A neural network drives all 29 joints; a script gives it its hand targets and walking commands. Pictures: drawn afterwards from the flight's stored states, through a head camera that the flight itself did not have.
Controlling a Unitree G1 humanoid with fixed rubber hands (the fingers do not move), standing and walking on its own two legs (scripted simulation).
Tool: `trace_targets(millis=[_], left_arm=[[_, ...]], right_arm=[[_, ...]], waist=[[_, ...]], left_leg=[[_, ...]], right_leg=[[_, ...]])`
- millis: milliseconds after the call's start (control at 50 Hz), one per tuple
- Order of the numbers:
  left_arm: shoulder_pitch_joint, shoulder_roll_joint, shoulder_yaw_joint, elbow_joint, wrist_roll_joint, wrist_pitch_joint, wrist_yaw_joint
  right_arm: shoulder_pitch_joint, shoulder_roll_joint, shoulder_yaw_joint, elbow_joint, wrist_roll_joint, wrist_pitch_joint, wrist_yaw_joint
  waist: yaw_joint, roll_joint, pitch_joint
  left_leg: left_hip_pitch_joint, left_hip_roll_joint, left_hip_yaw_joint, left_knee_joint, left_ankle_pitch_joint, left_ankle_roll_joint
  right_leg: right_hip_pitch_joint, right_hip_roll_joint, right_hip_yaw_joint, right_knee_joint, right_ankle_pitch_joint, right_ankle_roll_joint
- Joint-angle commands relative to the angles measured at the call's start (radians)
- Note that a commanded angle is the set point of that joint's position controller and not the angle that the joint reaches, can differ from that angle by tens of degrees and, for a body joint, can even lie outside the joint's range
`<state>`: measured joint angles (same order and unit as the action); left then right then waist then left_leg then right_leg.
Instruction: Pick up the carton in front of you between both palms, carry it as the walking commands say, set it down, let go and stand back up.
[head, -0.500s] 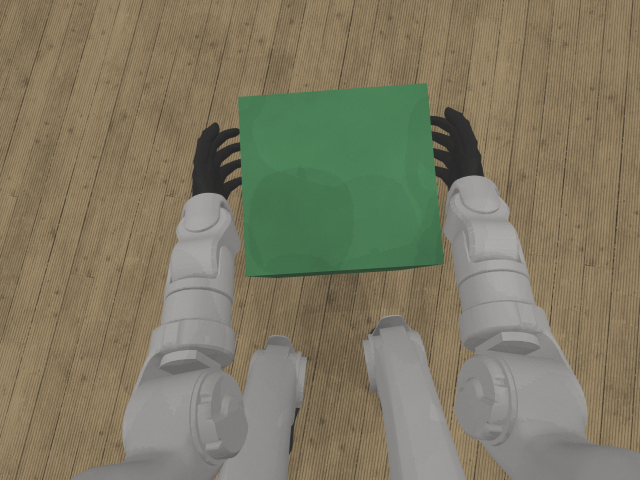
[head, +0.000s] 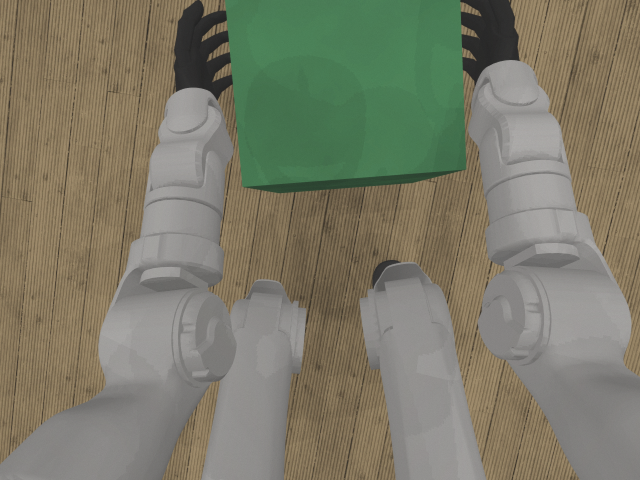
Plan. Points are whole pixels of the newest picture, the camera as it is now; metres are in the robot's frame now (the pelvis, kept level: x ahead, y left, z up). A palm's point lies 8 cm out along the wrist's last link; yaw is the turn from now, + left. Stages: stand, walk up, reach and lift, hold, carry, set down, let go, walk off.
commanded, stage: set down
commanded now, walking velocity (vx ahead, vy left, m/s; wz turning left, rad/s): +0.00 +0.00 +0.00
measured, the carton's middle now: (342, 103) +0.51 -0.08 -0.22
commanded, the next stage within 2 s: none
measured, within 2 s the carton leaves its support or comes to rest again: rests again in 0.76 s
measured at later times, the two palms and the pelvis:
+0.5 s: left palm (221, 105) +0.53 +0.07 -0.21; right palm (470, 79) +0.51 -0.23 -0.21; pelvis +0.00 +0.01 -0.05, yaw +1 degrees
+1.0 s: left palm (219, 108) +0.53 +0.08 -0.23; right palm (465, 87) +0.50 -0.23 -0.23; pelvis -0.01 +0.00 -0.06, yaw +1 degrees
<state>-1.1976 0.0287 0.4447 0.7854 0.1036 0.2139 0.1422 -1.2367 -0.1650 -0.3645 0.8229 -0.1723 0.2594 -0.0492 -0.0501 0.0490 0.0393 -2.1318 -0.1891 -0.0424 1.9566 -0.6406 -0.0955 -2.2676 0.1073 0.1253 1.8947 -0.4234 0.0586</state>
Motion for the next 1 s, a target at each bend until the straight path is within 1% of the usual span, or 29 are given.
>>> trace_targets(millis=[0, 80, 100, 140, 200, 260, 360, 420, 480, 560, 680, 780, 880, 980], left_arm=[[-0.681, -0.828, -0.465, -0.031, -0.105, -0.025, -0.209], [-0.738, -0.8, -0.487, -0.034, -0.137, -0.034, -0.199], [-0.747, -0.792, -0.488, -0.03, -0.137, -0.036, -0.197], [-0.755, -0.806, -0.505, -0.027, -0.142, -0.04, -0.193], [-0.774, -0.836, -0.556, -0.05, -0.17, -0.048, -0.187], [-0.765, -0.853, -0.587, -0.052, -0.186, -0.053, -0.182], [-0.73, -0.855, -0.574, -0.017, -0.171, -0.052, -0.181], [-0.728, -0.846, -0.559, -0.004, -0.161, -0.054, -0.18], [-0.733, -0.829, -0.542, 0.008, -0.159, -0.059, -0.179], [-0.74, -0.792, -0.513, 0.038, -0.151, -0.065, -0.181], [-0.735, -0.749, -0.471, 0.092, -0.136, -0.071, -0.198], [-0.726, -0.729, -0.45, 0.116, -0.129, -0.076, -0.216], [-0.692, -0.673, -0.406, 0.156, -0.092, -0.07, -0.227], [-0.666, -0.615, -0.359, 0.194, -0.058, -0.062, -0.235]], right_arm=[[-0.567, 0.857, 0.409, -0.015, 0.115, -0.03, 0.214], [-0.627, 0.816, 0.416, -0.015, 0.148, -0.04, 0.226], [-0.653, 0.808, 0.408, -0.029, 0.158, -0.043, 0.232], [-0.664, 0.792, 0.407, -0.024, 0.173, -0.05, 0.243], [-0.654, 0.788, 0.402, -0.017, 0.195, -0.058, 0.254], [-0.614, 0.79, 0.389, 0.006, 0.201, -0.058, 0.264], [-0.574, 0.763, 0.346, 0.051, 0.182, -0.06, 0.289], [-0.59, 0.737, 0.331, 0.051, 0.176, -0.066, 0.301], [-0.611, 0.71, 0.325, 0.051, 0.171, -0.074, 0.304], [-0.643, 0.678, 0.322, 0.052, 0.169, -0.086, 0.303], [-0.655, 0.645, 0.306, 0.086, 0.162, -0.095, 0.3], [-0.639, 0.629, 0.29, 0.111, 0.154, -0.103, 0.296], [-0.609, 0.595, 0.257, 0.158, 0.13, -0.098, 0.295], [-0.591, 0.545, 0.215, 0.198, 0.103, -0.093, 0.294]], waist=[[-0.033, -0.09, -1.14], [-0.052, -0.073, -1.13], [-0.06, -0.052, -1.103], [-0.066, 0.0, -1.061], [-0.092, 0.048, -1.076], [-0.11, 0.072, -1.082], [-0.124, 0.098, -0.995], [-0.126, 0.105, -0.962], [-0.13, 0.094, -0.916], [-0.126, 0.083, -0.868], [-0.12, 0.073, -0.789], [-0.12, 0.069, -0.739], [-0.102, 0.076, -0.639], [-0.092, 0.073, -0.566]], left_leg=[[0.251, -0.028, 0.145, -0.146, 0.215, 0.04], [0.268, -0.024, 0.142, -0.092, 0.225, 0.042], [0.27, -0.022, 0.138, -0.082, 0.222, 0.046], [0.271, -0.021, 0.141, -0.06, 0.257, 0.043], [0.287, -0.021, 0.138, -0.035, 0.311, 0.035], [0.3, -0.023, 0.135, -0.02, 0.346, 0.031], [0.292, -0.024, 0.122, -0.015, 0.345, 0.035], [0.287, -0.024, 0.115, -0.013, 0.341, 0.04], [0.27, -0.024, 0.106, -0.012, 0.333, 0.045], [0.253, -0.023, 0.101, -0.002, 0.315, 0.05], [0.2, -0.021, 0.104, 0.016, 0.275, 0.055], [0.155, -0.019, 0.106, 0.032, 0.263, 0.058], [0.108, -0.014, 0.106, 0.031, 0.211, 0.064], [0.081, -0.006, 0.101, 0.028, 0.162, 0.07]], right_leg=[[0.927, 0.008, -0.178, -0.059, 0.277, -0.015], [0.881, -0.001, -0.187, -0.002, 0.28, -0.019], [0.837, -0.002, -0.188, 0.007, 0.272, -0.023], [0.794, -0.003, -0.184, 0.031, 0.297, -0.032], [0.8, -0.003, -0.181, 0.064, 0.363, -0.041], [0.792, -0.005, -0.185, 0.084, 0.398, -0.044], [0.677, -0.013, -0.192, 0.1, 0.358, -0.051], [0.623, -0.018, -0.194, 0.108, 0.335, -0.056], [0.584, -0.021, -0.195, 0.114, 0.318, -0.06], [0.558, -0.027, -0.189, 0.121, 0.295, -0.061], [0.549, -0.032, -0.176, 0.127, 0.267, -0.065], [0.553, -0.031, -0.166, 0.132, 0.273, -0.069], [0.521, -0.033, -0.153, 0.124, 0.22, -0.076], [0.485, -0.035, -0.144, 0.118, 0.159, -0.084]])
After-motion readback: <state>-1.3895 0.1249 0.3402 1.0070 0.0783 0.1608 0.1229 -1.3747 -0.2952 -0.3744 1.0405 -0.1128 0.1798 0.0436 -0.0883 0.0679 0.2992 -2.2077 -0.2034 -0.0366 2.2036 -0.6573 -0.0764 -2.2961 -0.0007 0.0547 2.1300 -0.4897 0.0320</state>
